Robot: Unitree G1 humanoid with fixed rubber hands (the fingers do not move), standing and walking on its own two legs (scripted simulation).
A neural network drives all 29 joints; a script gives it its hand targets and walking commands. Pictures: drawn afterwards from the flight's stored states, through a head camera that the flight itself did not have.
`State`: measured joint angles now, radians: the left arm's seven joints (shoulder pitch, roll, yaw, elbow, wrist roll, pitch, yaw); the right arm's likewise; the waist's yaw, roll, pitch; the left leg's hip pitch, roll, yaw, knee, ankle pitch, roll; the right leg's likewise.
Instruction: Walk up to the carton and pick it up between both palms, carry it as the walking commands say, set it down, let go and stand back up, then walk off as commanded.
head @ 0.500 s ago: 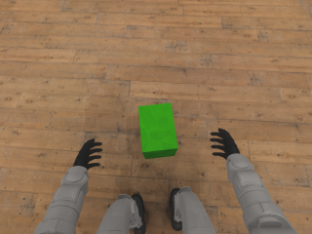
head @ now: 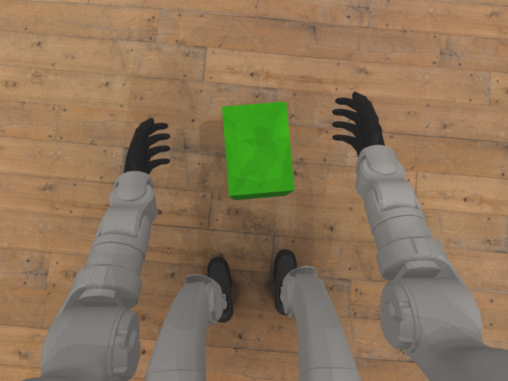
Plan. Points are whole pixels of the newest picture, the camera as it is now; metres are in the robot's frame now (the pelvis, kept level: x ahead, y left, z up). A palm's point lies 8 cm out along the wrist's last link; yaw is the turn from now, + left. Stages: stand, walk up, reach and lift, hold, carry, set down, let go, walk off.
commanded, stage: reach and lift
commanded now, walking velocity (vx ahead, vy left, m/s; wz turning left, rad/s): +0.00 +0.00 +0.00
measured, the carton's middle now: (257, 156) +0.51 -0.02 -0.58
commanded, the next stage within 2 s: none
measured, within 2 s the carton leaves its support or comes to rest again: neither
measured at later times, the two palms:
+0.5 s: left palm (166, 143) +0.46 +0.15 -0.21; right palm (334, 119) +0.50 -0.16 -0.21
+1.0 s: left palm (191, 155) +0.46 +0.13 -0.32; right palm (313, 130) +0.51 -0.14 -0.31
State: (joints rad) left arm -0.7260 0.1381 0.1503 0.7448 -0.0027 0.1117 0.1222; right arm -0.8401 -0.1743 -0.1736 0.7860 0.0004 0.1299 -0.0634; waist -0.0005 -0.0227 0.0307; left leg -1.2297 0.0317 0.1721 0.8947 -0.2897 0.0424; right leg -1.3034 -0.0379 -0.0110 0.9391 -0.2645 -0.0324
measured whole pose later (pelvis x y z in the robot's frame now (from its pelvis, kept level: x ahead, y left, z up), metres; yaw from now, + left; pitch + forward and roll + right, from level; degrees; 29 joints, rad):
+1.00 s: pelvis -0.09 -0.01 -0.16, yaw +4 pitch +32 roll +4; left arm -1.53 0.14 0.24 0.88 -0.04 0.23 0.26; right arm -1.65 -0.35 -0.14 1.01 0.08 0.23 -0.14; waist 0.00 0.01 0.53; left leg -1.75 0.02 0.10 1.59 -0.39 0.04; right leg -1.80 -0.04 0.00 1.63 -0.38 -0.04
